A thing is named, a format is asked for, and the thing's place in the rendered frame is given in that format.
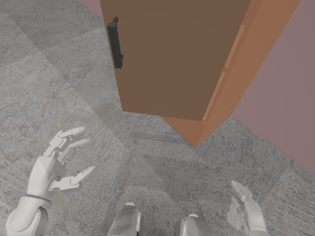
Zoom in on handle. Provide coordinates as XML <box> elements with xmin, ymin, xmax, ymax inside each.
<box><xmin>107</xmin><ymin>17</ymin><xmax>124</xmax><ymax>69</ymax></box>

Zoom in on robot left forearm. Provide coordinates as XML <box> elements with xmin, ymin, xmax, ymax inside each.
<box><xmin>5</xmin><ymin>195</ymin><xmax>52</xmax><ymax>236</ymax></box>

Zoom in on cupboard door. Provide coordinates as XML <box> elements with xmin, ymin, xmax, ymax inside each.
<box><xmin>100</xmin><ymin>0</ymin><xmax>251</xmax><ymax>121</ymax></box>

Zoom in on left robot thigh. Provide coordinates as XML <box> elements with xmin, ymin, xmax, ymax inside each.
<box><xmin>107</xmin><ymin>205</ymin><xmax>141</xmax><ymax>236</ymax></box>

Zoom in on right robot hand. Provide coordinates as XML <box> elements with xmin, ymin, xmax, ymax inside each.
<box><xmin>227</xmin><ymin>180</ymin><xmax>267</xmax><ymax>236</ymax></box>

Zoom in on right robot thigh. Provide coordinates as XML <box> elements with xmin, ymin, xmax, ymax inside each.
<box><xmin>180</xmin><ymin>216</ymin><xmax>216</xmax><ymax>236</ymax></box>

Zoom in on left robot hand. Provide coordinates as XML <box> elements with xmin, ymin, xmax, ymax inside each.
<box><xmin>27</xmin><ymin>126</ymin><xmax>97</xmax><ymax>200</ymax></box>

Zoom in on robot thigh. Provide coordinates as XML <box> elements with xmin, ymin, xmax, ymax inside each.
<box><xmin>107</xmin><ymin>205</ymin><xmax>141</xmax><ymax>236</ymax></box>
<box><xmin>180</xmin><ymin>216</ymin><xmax>216</xmax><ymax>236</ymax></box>

